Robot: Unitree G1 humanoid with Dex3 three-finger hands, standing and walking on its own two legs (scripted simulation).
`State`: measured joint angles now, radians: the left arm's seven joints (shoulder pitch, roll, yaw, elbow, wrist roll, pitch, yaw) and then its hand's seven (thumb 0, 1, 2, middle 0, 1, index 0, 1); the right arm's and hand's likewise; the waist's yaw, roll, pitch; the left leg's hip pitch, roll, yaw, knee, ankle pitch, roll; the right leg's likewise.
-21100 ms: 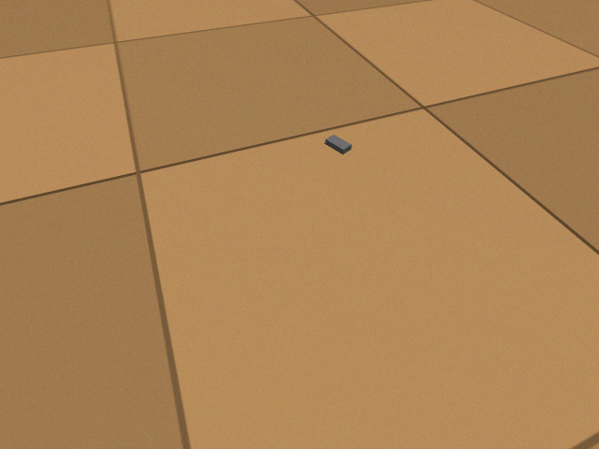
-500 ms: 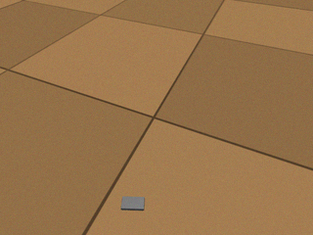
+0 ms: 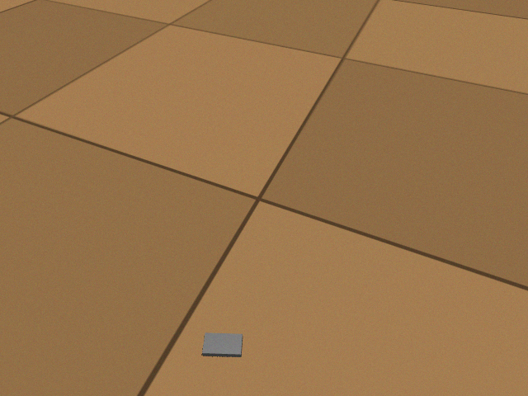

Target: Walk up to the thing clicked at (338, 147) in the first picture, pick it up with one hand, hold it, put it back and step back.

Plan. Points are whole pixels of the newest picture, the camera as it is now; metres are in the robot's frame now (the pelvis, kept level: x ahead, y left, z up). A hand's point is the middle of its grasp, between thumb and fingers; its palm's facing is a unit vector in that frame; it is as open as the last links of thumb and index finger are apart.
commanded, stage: walk up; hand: left
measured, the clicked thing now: (223, 344) +0.45 +0.15 -0.76
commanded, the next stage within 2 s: none
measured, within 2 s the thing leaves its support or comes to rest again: neither
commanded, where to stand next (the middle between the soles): +0.05 +0.01 m, yaw -3 degrees
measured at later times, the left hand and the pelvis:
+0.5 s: hand out of the picture +0.07 +0.35 -0.18, palm faces +0.03 -0.92 -0.39, open 7.4 cm; pelvis +0.05 +0.06 -0.02, yaw +2 degrees
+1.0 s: hand out of the picture +0.09 +0.28 -0.19, palm faces -0.09 -0.92 -0.38, open 7.3 cm; pelvis -0.01 +0.01 -0.05, yaw -4 degrees
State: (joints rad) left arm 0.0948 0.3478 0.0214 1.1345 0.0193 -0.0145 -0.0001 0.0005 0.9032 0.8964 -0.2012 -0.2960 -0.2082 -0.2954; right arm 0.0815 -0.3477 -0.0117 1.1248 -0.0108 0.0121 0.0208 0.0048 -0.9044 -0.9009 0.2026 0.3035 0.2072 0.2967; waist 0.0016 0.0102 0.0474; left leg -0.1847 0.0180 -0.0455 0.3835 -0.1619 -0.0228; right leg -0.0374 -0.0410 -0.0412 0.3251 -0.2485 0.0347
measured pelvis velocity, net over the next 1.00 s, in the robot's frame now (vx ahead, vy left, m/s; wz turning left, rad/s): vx -0.01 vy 0.01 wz -0.06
